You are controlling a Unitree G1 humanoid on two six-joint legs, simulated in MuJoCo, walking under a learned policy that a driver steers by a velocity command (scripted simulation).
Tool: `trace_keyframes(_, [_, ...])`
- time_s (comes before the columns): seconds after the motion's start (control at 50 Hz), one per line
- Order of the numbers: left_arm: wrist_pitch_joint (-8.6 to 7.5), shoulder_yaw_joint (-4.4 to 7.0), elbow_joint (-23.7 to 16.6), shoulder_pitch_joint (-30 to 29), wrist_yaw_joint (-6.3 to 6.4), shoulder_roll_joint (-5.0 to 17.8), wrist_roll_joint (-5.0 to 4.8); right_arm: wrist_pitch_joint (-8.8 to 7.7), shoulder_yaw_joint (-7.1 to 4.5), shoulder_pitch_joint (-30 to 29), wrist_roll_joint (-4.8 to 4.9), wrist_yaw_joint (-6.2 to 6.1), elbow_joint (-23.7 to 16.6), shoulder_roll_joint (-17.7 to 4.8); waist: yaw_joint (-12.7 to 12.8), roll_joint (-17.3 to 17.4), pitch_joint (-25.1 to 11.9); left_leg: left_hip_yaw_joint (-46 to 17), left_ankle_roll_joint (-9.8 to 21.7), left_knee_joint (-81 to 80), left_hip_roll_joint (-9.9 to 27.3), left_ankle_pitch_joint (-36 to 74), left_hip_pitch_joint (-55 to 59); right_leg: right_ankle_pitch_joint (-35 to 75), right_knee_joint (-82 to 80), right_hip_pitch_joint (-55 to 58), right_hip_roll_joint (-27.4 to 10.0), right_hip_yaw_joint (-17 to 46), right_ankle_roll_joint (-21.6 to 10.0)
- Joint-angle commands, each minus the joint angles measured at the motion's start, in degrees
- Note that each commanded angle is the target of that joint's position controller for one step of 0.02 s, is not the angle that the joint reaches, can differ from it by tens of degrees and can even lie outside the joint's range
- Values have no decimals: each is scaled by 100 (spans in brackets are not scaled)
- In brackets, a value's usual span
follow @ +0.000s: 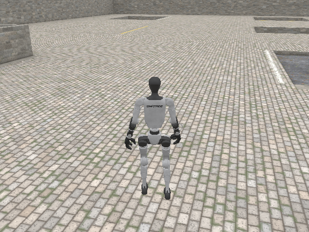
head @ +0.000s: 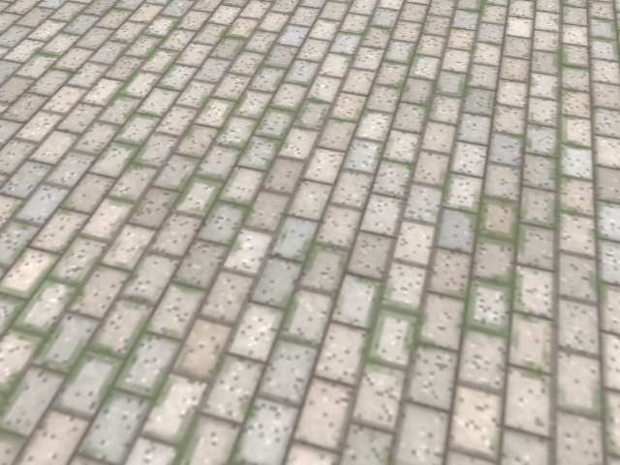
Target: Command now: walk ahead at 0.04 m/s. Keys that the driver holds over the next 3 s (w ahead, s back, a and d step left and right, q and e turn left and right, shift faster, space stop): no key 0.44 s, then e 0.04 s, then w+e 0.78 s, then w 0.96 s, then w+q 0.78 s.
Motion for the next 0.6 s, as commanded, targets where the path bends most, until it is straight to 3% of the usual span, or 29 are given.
trace_keyframes(0.02, [-129,109,-92,76,13,600,-7,-60,-157,-207,-23,-65,-236,-685,-105,-306,80,-437,-13,-569,359,-965,741,-901,-1167,-778,-178,228,-339])
trace_keyframes(0.08, [-301,85,7,64,-5,523,-21,-67,-176,-45,20,-94,-33,-696,-115,-321,-96,-373,119,-281,347,151,976,52,-1119,-460,-147,180,-173])
trace_keyframes(0.16, [-312,67,175,296,-3,525,-65,-50,-183,-38,59,-70,171,-666,-26,-124,-251,-341,132,-167,354,882,1075,793,-945,-93,-83,86,-191])
trace_keyframes(0.44, [-242,12,436,352,-4,406,-73,94,-206,-40,87,-146,767,-749,-36,43,-159,-332,56,-164,352,1139,1240,1329,-996,158,-9,-29,-223])
trace_keyframes(0.48, [-235,42,323,190,-4,536,-106,105,-255,-146,85,-200,731,-897,-61,-6,-80,-257,30,-81,345,1028,1299,1510,-984,-21,-31,106,-296])
trace_keyframes(0.5, [-224,57,303,190,10,563,-129,113,-261,-74,67,-232,756,-875,-90,-86,-233,-118,8,-24,269,438,1367,1030,-1045,-28,-33,183,-381])
trace_keyframes(0.52, [-204,90,263,161,27,615,-173,123,-276,-51,74,-255,759,-849,-115,-208,-160,73,-16,131,129,-521,1271,164,-1133,-173,-60,340,-533])
trace_keyframes(0.56, [-196,187,151,249,51,789,-238,69,-317,-176,100,-253,696,-831,-25,-477,341,257,-36,606,-51,-2006,463,-2105,-1508,-421,-397,1104,-981])
trace_keyframes(0.6, [-303,297,134,497,71,1029,-294,-164,-280,-446,170,-153,506,-642,93,-960,780,95,20,1143,-51,-1721,-370,-2917,-2051,-217,-1074,2386,-1427])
